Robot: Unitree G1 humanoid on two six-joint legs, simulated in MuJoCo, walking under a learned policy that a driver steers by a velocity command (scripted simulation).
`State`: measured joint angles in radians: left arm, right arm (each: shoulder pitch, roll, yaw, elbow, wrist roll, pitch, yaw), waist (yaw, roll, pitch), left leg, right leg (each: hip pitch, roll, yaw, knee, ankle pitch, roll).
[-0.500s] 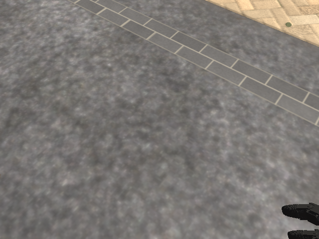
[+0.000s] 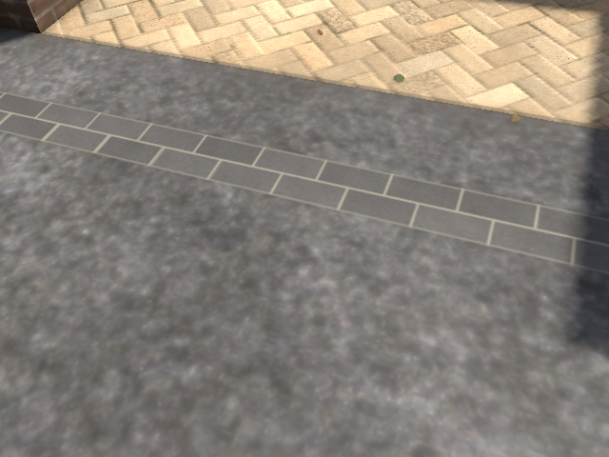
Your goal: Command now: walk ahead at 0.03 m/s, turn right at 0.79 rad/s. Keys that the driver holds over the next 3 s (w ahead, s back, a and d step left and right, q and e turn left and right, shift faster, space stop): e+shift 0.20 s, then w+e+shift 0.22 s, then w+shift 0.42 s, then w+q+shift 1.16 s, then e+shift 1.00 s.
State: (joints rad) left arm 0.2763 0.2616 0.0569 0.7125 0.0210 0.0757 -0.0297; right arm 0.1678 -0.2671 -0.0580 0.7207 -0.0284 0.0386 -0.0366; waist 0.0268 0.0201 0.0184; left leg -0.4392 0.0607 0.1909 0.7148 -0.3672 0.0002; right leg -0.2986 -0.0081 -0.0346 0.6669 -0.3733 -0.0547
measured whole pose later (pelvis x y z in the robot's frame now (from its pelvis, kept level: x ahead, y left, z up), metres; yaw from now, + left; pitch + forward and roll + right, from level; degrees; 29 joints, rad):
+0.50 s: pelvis +0.07 +0.00 +0.01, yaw -25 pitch +3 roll +1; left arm 0.26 0.32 0.09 0.65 0.02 0.02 -0.03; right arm 0.18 -0.30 -0.04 0.68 -0.03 -0.05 -0.02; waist 0.00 -0.02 -0.04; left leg -0.28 -0.05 -0.05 0.50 -0.27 0.02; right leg -0.42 0.15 0.20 0.87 -0.41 -0.05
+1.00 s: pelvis +0.31 -0.23 +0.00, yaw -30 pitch +2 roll -1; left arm 0.19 0.28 0.02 0.70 0.06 -0.06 -0.02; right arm 0.43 -0.26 -0.03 0.88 0.00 -0.07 0.02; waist -0.06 0.01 0.02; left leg -0.35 0.06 -0.05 1.24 -0.28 0.09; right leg -0.35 0.02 -0.11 0.59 -0.27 -0.05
